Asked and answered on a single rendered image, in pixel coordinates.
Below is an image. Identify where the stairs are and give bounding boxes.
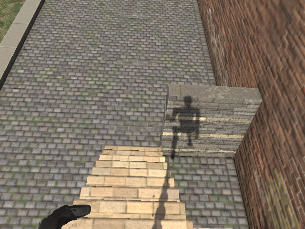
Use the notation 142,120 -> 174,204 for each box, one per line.
61,145 -> 193,229

